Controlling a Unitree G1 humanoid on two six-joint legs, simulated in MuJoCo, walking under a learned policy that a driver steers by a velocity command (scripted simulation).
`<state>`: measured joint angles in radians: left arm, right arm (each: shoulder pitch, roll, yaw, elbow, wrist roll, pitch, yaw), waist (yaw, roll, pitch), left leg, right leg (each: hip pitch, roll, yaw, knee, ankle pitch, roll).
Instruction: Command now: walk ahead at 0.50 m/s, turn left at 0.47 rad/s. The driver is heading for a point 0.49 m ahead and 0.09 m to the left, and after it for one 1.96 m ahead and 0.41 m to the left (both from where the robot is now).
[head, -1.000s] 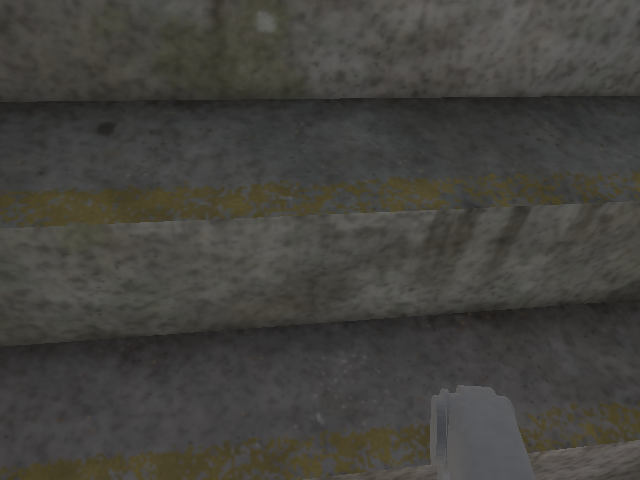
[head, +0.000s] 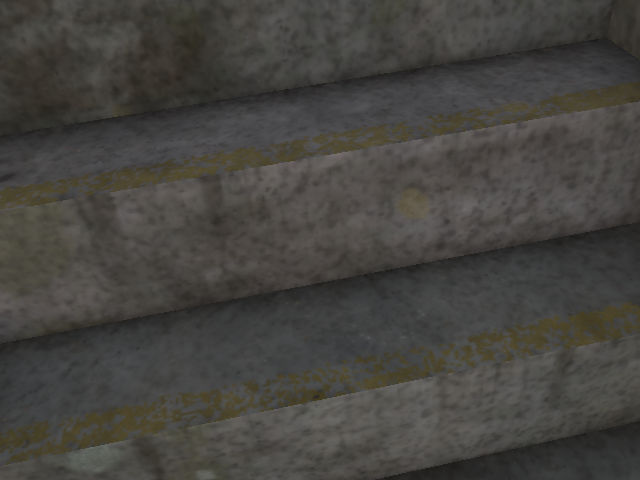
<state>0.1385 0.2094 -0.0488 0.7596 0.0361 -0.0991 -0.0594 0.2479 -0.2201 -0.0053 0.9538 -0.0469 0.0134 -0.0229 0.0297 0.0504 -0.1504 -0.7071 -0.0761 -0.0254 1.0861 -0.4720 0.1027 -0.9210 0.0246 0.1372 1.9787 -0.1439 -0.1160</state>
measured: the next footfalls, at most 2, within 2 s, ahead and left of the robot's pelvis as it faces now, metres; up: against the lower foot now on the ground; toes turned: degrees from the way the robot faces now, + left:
right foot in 0.20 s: +0.16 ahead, -0.19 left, +0.00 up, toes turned +2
left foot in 0.70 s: +0.06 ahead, +0.18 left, -0.01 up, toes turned +31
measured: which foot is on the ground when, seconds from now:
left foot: down 0.00-0.16, up 0.18-0.68, down 0.70-1.00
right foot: up 0.00-0.18, down 0.20-0.72, up 0.74-1.00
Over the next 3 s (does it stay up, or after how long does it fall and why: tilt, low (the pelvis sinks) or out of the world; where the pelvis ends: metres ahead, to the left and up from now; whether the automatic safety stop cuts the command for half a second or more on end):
stays up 0.24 -0.08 0.16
